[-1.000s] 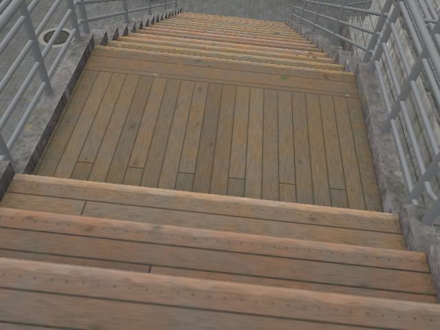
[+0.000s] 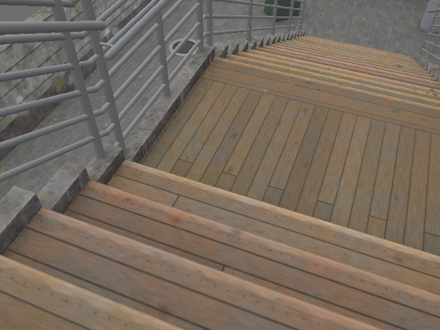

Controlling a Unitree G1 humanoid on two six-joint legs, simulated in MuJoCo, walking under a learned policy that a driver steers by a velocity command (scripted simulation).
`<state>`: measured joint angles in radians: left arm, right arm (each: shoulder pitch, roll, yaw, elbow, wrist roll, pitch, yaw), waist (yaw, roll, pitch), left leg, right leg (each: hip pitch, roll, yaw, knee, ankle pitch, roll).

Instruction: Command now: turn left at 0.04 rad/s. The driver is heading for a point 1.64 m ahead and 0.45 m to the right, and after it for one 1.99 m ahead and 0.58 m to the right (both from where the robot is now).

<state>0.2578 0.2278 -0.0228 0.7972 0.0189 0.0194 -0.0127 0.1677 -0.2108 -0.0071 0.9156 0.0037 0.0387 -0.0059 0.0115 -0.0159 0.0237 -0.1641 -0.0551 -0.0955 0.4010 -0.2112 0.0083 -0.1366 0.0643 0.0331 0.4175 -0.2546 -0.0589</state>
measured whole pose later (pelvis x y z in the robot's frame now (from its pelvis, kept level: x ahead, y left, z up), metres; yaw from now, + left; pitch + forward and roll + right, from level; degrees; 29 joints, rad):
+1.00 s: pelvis +0.00 -0.02 +0.00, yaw -1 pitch -1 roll +1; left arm 0.26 0.20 -0.02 1.05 0.01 0.00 0.01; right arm 0.21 -0.19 -0.01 1.18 0.00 0.03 -0.03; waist 0.01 0.02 0.00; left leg -0.13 -0.01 -0.09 0.32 -0.18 -0.02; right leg -0.10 0.09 0.03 0.33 -0.21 -0.09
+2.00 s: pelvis +0.45 +0.10 -0.19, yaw -2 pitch -1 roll -1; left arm 0.48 0.19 0.01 1.07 0.02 -0.07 0.01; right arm 0.18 -0.18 -0.04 1.00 -0.05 -0.02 0.00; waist 0.00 0.00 0.02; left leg -0.70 0.08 -0.06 1.06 -0.14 0.02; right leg -0.16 0.13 -0.02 0.60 -0.43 -0.12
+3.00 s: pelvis +0.98 +0.08 -0.49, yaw -35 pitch -2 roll +3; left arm -0.02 0.19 0.05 0.88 0.03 -0.03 -0.03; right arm 0.58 -0.18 -0.03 1.04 -0.03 -0.04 -0.05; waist -0.11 -0.04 0.08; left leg -0.15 0.12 0.25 1.57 -0.80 0.02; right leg -0.35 0.01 -0.09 0.44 0.04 -0.14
